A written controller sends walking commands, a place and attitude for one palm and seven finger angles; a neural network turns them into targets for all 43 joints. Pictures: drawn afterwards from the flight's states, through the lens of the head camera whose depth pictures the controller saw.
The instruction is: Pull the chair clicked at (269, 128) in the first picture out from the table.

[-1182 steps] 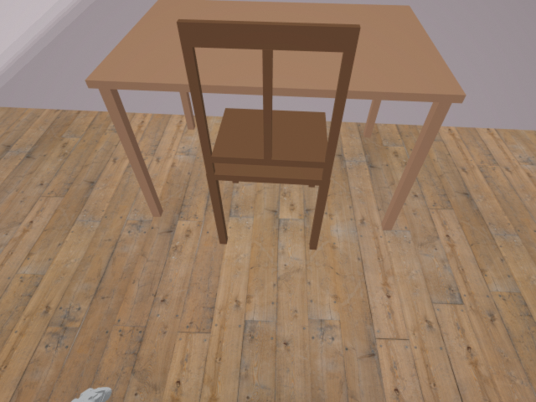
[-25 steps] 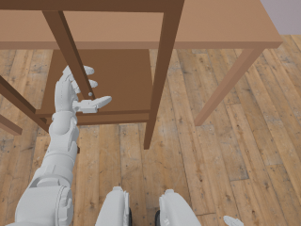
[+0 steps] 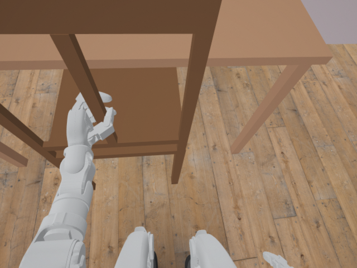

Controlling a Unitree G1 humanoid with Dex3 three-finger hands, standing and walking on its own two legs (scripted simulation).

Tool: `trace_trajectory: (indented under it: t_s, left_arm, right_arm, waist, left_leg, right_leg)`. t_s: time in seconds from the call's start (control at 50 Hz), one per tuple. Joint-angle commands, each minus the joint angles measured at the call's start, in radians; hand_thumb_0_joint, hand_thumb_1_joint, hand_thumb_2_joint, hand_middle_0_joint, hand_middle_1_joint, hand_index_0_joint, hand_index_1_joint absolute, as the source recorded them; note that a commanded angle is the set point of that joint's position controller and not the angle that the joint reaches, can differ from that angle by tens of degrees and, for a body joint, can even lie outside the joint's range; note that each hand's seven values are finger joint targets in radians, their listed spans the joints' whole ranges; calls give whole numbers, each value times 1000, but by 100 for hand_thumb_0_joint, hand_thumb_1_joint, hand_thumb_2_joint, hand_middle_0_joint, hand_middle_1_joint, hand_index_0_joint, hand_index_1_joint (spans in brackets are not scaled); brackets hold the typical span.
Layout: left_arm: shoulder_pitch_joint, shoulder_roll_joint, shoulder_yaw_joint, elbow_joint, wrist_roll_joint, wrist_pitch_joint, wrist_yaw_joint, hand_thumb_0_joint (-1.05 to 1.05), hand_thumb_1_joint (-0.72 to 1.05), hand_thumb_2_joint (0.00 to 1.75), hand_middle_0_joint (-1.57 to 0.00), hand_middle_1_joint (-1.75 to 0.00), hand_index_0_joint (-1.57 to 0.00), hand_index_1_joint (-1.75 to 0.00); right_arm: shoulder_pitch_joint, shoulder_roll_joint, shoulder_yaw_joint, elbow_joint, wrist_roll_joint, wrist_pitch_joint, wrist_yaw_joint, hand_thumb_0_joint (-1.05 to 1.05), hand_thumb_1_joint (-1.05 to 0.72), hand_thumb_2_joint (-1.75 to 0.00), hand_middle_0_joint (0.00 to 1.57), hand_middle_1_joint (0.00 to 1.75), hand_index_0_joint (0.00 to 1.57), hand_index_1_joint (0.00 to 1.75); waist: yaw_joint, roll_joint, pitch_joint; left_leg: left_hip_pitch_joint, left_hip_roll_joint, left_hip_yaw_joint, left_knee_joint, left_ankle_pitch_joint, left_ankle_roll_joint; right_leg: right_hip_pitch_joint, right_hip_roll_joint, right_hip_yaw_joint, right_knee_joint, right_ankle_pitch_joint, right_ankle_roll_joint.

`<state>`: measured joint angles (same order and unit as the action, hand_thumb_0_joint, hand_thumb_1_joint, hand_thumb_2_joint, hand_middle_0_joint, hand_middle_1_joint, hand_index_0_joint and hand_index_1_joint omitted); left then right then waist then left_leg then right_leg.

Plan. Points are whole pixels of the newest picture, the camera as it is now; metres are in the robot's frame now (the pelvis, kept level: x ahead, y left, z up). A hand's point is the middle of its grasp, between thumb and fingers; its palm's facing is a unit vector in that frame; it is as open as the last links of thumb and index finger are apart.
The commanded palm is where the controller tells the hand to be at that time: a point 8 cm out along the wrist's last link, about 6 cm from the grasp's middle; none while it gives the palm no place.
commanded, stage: hook a spindle and tug to test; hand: left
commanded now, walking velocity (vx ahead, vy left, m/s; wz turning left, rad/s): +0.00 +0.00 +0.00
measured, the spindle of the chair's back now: (95, 104) +0.46 +0.17 +0.05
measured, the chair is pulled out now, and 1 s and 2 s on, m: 0.01 0.10 0.22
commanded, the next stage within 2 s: step backward, pulling the chair out in 0.36 s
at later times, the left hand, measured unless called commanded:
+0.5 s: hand (110, 139) +0.39 +0.14 +0.02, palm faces +0.06 -1.00 -0.04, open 5.7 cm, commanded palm +0.36 +0.19 +0.02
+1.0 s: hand (112, 155) +0.34 +0.13 +0.03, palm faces -0.03 -0.99 -0.14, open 5.6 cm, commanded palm +0.32 +0.18 +0.04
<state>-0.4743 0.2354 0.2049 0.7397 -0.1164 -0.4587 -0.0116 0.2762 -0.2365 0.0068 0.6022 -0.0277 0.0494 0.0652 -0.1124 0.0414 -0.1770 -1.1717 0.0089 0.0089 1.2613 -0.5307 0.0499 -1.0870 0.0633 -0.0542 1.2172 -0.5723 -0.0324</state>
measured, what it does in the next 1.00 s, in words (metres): rises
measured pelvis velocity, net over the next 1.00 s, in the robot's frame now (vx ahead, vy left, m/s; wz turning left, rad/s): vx -0.01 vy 0.01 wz -0.01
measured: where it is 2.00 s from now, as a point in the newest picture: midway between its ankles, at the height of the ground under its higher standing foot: outside the picture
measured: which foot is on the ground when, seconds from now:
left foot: down 0.00-1.00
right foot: down 0.00-1.00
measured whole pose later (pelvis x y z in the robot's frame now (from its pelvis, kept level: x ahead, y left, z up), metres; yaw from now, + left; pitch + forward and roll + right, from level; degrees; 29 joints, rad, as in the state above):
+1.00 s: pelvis -0.01 +0.01 +0.10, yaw -1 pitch +7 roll -1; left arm -0.40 0.19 0.04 0.90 -0.07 -0.20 0.08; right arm 0.22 -0.24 -0.01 0.62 0.04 0.16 -0.09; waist -0.10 0.01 0.07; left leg -0.50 -0.02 0.06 0.60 -0.23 0.06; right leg -0.45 0.04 0.02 0.59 -0.27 -0.01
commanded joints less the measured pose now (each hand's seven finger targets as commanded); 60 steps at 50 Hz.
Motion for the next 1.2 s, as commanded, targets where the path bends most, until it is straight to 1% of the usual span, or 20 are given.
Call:
trace_trajectory:
  t_s: [0.0, 0.06, 0.16, 0.28, 0.42, 0.44, 0.46, 0.48, 0.5, 0.52, 0.56, 0.58, 0.62, 0.64, 0.7, 0.76, 0.86, 0.94, 1.06, 1.18]
  left_arm:
    - [-168, 69, -57, -284, 10, -93, -28, 0, 90, 90, -50, -145, -50, -145]
    - [-144, 95, -33, -307, 12, -95, -21, 0, 90, 90, -50, -145, -50, -145]
    - [-130, 68, -65, -351, 16, -102, -18, 0, 90, 90, -50, -145, -50, -145]
    - [-68, 36, -99, -393, 14, -93, -19, 0, 90, 90, -50, -145, -50, -145]
    - [-134, 46, -95, -384, 21, -97, -13, 0, 90, 90, -50, -145, -50, -145]
    - [-179, 50, -105, -438, 23, -100, -8, 0, 90, 90, -50, -145, -50, -145]
    - [-305, 390, 53, -605, 99, 18, 81, 0, 90, 90, -50, -145, -50, -145]
    - [-285, 287, -27, -644, 93, 82, 108, 0, 90, 90, -50, -145, -50, -145]
    - [-221, 245, -50, -634, 89, 125, 120, 0, 90, 90, -50, -145, -50, -145]
    - [-150, 221, -61, -570, 93, 167, 127, 0, 90, 90, -50, -145, -50, -145]
    - [-40, 134, -121, -338, 93, 249, 134, 0, 90, 90, -50, -145, -50, -145]
    - [-35, 102, -152, -245, 92, 271, 137, 0, 90, 90, -50, -145, -50, -145]
    - [-132, 120, -154, -159, 88, 277, 142, 0, 90, 90, -50, -145, -50, -145]
    - [-184, 162, -125, -144, 94, 261, 150, 0, 90, 90, -50, -145, -50, -145]
    - [-217, 118, -167, -28, 102, 245, 140, 0, 90, 90, -50, -145, -50, -145]
    - [-219, 108, -180, 12, 104, 233, 124, 0, 90, 90, -50, -145, -50, -145]
    - [-151, 96, -178, 1, 92, 213, 103, 0, 90, 90, -50, -145, -50, -145]
    - [-97, 121, -155, -48, 91, 199, 100, 0, 90, 90, -50, -145, -50, -145]
    - [-157, 124, -166, -40, 92, 189, 106, 0, 90, 90, -50, -145, -50, -145]
    - [-240, 142, -182, 17, 92, 167, 118, 0, 90, 90, -50, -145, -50, -145]
  right_arm:
    - [84, -161, -60, -95, 8, -26, -3, 0, -90, -90, 20, 30, 20, 30]
    - [82, -162, -63, -92, 8, -30, -7, 0, -90, -90, 20, 30, 20, 30]
    - [69, -156, -61, -95, 7, -37, -11, 0, -90, -90, 20, 30, 20, 30]
    - [51, -152, -64, -103, 10, -42, -13, 0, -90, -90, 20, 30, 20, 30]
    - [33, -149, -59, -92, 9, -50, -25, 0, -90, -90, 20, 30, 20, 30]
    - [33, -153, -59, -102, 10, -52, -28, 0, -90, -90, 20, 30, 20, 30]
    - [86, -158, -75, -168, 73, 32, -65, 0, -90, -90, 20, 30, 20, 30]
    - [82, -130, -67, -201, 82, 48, -91, 0, -90, -90, 20, 30, 20, 30]
    - [90, -126, -62, -209, 85, 50, -107, 0, -90, -90, 20, 30, 20, 30]
    - [53, -120, -53, -203, 88, 61, -119, 0, -90, -90, 20, 30, 20, 30]
    - [22, -120, -33, -167, 90, 93, -135, 0, -90, -90, 20, 30, 20, 30]
    - [20, -127, -26, -149, 91, 104, -141, 0, -90, -90, 20, 30, 20, 30]
    - [14, -143, -25, -126, 87, 110, -155, 0, -90, -90, 20, 30, 20, 30]
    - [19, -149, -29, -113, 85, 106, -163, 0, -90, -90, 20, 30, 20, 30]
    - [47, -144, -31, -78, 81, 111, -168, 0, -90, -90, 20, 30, 20, 30]
    - [45, -143, -40, -62, 77, 113, -171, 0, -90, -90, 20, 30, 20, 30]
    - [12, -140, -50, -64, 71, 98, -166, 0, -90, -90, 20, 30, 20, 30]
    - [-22, -148, -55, -78, 63, 81, -162, 0, -90, -90, 20, 30, 20, 30]
    - [-35, -145, -57, -53, 71, 44, -171, 0, -90, -90, 20, 30, 20, 30]
    - [-30, -141, -60, -1, 81, -5, -180, 0, -90, -90, 20, 30, 20, 30]
  waist:
    - [15, 53, -466]
    - [21, 43, -459]
    - [22, 69, -458]
    - [28, 44, -458]
    - [12, 15, -422]
    - [11, 44, -451]
    - [63, 117, -685]
    - [45, 170, -646]
    - [43, 137, -615]
    - [42, 157, -564]
    - [38, 24, -362]
    - [37, -11, -274]
    - [38, -32, -196]
    - [43, 11, -197]
    - [39, 63, -220]
    - [43, 131, -242]
    - [59, 148, -245]
    - [74, 144, -228]
    - [64, 84, -186]
    - [54, 22, -143]
  left_leg:
    - [501, 16, -80, -128, 509, -39]
    - [488, 15, -79, -124, 501, -38]
    - [499, 12, -79, -119, 530, -39]
    - [513, 13, -84, -119, 537, -40]
    - [460, 5, -80, -108, 448, -33]
    - [486, 5, -82, -110, 456, -31]
    - [812, 15, -52, -314, 446, -19]
    - [877, -5, -36, -363, 504, -14]
    - [875, -1, -41, -376, 553, -12]
    - [866, 9, -51, -393, 601, -12]
    - [722, 33, -72, -450, 504, -1]
    - [711, 55, -101, -504, 470, 5]
    - [695, 78, -113, -554, 479, 8]
    - [738, 77, -105, -568, 530, 5]
    - [889, 95, -104, -590, 762, -3]
    - [994, 124, -134, -624, 915, -6]
    - [1087, 172, -184, -704, 982, -1]
    - [1057, 188, -182, -748, 888, 4]
    - [980, 184, -146, -775, 676, 3]
    - [956, 106, -91, -730, 427, -24]
  right_leg:
    - [157, -13, 23, -136, 435, -9]
    - [162, -14, 26, -132, 439, -7]
    - [163, -19, 29, -122, 460, -8]
    - [165, -22, 25, -124, 459, -8]
    - [155, -23, 30, -127, 418, -6]
    - [157, -23, 33, -128, 419, -6]
    - [589, -89, 150, -329, 490, -8]
    - [662, -97, 138, -376, 662, -3]
    - [682, -104, 125, -379, 753, 5]
    - [644, -109, 125, -377, 762, 8]
    - [651, -117, 134, -442, 702, 38]
    - [632, -119, 124, -467, 640, 44]
    - [653, -123, 118, -517, 616, 55]
    - [669, -135, 123, -543, 665, 53]
    - [689, -134, 118, -571, 788, 58]
    - [700, -120, 105, -588, 745, 39]
    - [705, -88, 93, -604, 526, 26]
    - [762, -87, 96, -622, 478, 16]
    - [808, -109, 119, -660, 534, 12]
    - [770, -179, 186, -775, 503, 3]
